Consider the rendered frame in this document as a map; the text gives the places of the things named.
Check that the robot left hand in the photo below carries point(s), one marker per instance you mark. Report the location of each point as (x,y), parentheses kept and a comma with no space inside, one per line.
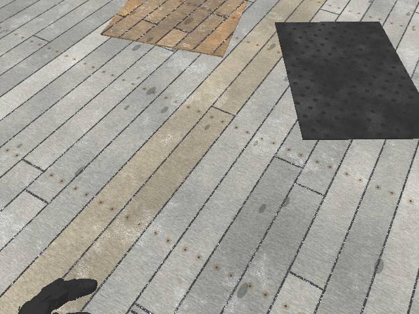
(56,294)

